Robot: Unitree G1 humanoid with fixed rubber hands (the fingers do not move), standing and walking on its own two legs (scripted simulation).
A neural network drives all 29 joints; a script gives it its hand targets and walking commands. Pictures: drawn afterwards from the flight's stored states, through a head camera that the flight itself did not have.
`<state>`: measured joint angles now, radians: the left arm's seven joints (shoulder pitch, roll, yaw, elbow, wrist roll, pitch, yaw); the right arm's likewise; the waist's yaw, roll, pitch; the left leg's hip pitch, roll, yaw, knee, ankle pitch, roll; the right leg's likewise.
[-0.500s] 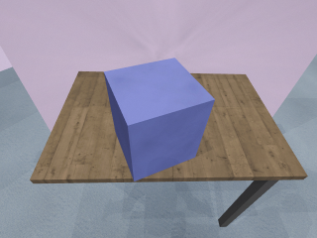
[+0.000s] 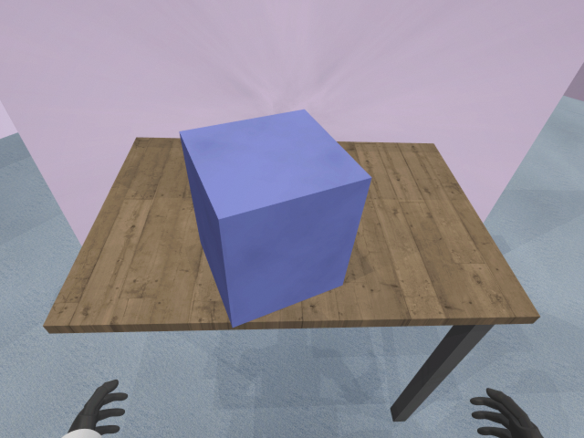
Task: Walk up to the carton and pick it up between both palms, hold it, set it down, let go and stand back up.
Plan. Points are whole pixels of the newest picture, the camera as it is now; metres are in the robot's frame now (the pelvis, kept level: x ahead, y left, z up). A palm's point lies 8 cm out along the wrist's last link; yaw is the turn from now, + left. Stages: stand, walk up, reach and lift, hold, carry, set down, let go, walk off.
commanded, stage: reach and lift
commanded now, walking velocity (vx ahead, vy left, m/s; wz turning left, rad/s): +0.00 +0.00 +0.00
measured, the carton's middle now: (269, 216) +0.45 +0.03 +0.07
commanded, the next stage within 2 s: none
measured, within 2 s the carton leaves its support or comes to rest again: neither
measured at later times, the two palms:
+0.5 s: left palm (104, 432) +0.16 +0.22 -0.02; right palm (521, 437) +0.15 -0.30 -0.02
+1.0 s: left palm (134, 405) +0.18 +0.18 +0.02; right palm (543, 390) +0.19 -0.32 +0.02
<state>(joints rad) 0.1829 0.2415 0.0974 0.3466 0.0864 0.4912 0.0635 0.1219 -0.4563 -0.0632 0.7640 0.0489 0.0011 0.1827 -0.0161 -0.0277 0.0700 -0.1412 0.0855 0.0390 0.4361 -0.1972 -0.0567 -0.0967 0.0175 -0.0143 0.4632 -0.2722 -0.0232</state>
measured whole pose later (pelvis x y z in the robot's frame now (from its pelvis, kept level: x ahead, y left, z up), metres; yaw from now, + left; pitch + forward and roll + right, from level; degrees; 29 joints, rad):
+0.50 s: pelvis +0.00 +0.01 +0.01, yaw -2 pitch -5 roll +0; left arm 0.33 0.13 0.02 0.08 0.02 0.38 0.17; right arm 0.23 -0.45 -0.09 0.51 0.16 0.03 0.25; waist 0.01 -0.02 0.02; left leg -0.10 0.07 0.05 0.33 -0.14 -0.05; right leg -0.08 0.01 0.01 0.37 -0.21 -0.02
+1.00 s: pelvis +0.01 -0.01 +0.01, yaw -1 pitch -3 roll +0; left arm 0.46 0.00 -0.03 -0.20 0.02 0.26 0.27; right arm 0.23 -0.59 -0.03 0.48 0.40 -0.14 0.32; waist 0.03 -0.02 0.01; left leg -0.11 0.10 0.03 0.32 -0.16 -0.07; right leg -0.08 0.04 0.00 0.34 -0.22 -0.04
